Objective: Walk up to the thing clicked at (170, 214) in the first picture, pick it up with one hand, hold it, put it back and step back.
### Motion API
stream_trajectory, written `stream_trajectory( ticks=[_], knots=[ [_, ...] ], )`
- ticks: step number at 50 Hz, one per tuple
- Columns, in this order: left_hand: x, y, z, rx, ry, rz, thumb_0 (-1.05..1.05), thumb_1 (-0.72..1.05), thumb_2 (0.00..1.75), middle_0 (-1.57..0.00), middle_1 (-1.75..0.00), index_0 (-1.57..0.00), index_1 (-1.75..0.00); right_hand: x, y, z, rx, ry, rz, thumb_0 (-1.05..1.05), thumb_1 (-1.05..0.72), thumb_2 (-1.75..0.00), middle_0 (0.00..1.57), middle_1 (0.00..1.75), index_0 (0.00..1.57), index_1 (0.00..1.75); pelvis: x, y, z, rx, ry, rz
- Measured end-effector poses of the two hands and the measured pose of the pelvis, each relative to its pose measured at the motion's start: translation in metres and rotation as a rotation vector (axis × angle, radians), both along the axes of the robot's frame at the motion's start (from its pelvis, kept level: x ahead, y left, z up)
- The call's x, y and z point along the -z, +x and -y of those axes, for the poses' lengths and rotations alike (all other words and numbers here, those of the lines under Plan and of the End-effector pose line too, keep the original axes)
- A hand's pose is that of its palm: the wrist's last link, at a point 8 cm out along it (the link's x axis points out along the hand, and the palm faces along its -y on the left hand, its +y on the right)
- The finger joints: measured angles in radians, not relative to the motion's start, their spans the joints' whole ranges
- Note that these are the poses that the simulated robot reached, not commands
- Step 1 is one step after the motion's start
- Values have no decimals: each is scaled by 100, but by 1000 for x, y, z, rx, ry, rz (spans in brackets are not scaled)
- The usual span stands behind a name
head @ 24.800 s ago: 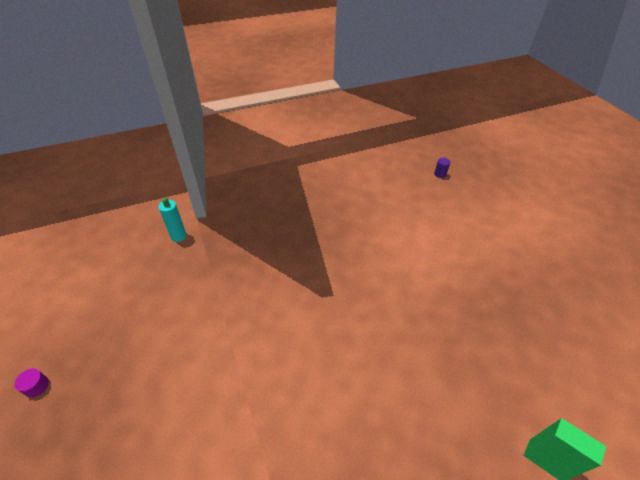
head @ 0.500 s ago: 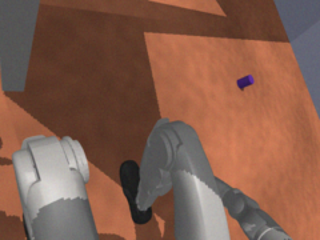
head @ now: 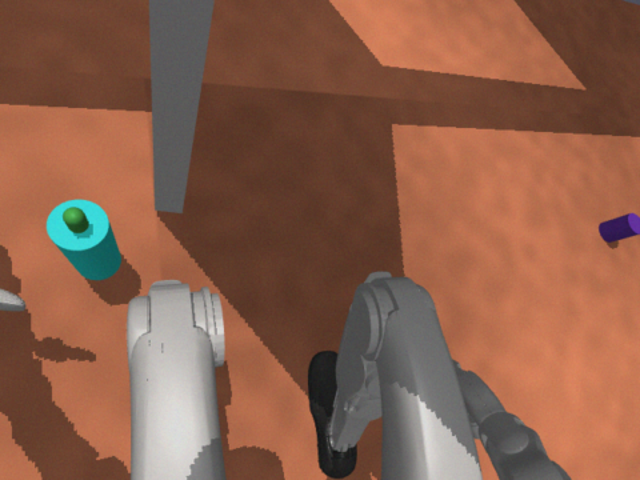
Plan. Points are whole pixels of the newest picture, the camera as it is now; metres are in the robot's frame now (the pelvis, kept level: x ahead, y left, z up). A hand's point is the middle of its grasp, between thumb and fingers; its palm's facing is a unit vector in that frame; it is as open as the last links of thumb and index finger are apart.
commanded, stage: home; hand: left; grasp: from the side
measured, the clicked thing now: (87, 241) +0.40 +0.27 -0.21
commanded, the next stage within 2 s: none
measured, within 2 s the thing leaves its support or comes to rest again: neither
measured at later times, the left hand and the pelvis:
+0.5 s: hand out of the picture +0.27 +0.31 +0.10, palm faces +0.27 -0.85 -0.45, open 17.5 cm; pelvis +0.03 -0.02 +0.19, yaw +7 degrees
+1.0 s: hand out of the picture +0.25 +0.21 +0.31, palm faces +0.27 -0.91 -0.32, open 17.4 cm; pelvis +0.10 -0.01 +0.37, yaw +10 degrees
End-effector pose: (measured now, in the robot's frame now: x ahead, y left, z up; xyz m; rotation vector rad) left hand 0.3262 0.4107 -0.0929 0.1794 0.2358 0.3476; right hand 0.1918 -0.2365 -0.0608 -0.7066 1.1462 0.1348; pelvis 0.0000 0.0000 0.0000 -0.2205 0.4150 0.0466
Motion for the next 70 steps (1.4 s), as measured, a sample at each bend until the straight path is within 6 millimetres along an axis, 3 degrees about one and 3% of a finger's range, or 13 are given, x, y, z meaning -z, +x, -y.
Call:
stream_trajectory(
  ticks=[8, 14, 21, 32, 42, 51, 58, 70],
  knots=[
    [-75, -36, -24, -77, 169, -178, -2, -55, 7, -6, -5, -6, -5, -4, -1, 0, 152, 110, -4, 0, -91, -91, 21, 30, 21, 31, -36, 4, 3, -26, 49, -102],
    [-122, -64, 4, -76, 191, -320, -2, -55, 5, -5, -5, -6, -5, -30, 7, -2, 215, 175, 13, 1, -91, -90, 21, 30, 21, 31, -79, 6, 6, -33, 84, -145],
    [-185, -81, 50, -83, 141, -403, -2, -55, 5, -6, -5, -6, -5, -96, 33, -5, 241, 216, 102, 1, -90, -90, 21, 30, 21, 31, -146, 17, 13, -45, 120, -147],
    [-284, -96, 93, -137, 52, -512, -1, -55, 5, -6, -5, -6, -5, -221, 78, -1, 247, 236, 304, 1, -90, -90, 21, 30, 21, 30, -249, 48, 19, -71, 157, -67],
    [-364, -102, 134, -131, -27, -549, -1, -53, 6, -6, -5, -6, -5, -311, 84, -2, 270, 231, 391, 1, -90, -90, 21, 30, 21, 31, -327, 77, 16, -95, 176, 53],
    [-437, -102, 158, -94, -45, -502, -1, -54, 5, -6, -5, -6, -5, -365, 86, -14, 300, 257, 473, 1, -90, -90, 21, 30, 21, 31, -374, 99, 8, -107, 189, 163],
    [-464, -108, 166, -76, -57, -465, -1, -56, 4, -5, -5, -6, -5, -385, 98, -25, 279, 297, 540, 1, -90, -90, 21, 30, 21, 31, -388, 106, 3, -111, 197, 219],
    [-461, -120, 168, -90, -81, -497, -1, -58, 3, -5, -5, -5, -5, -396, 107, -27, 219, 307, 571, 1, -90, -90, 21, 30, 21, 30, -394, 101, 6, -121, 204, 251]
  ],
)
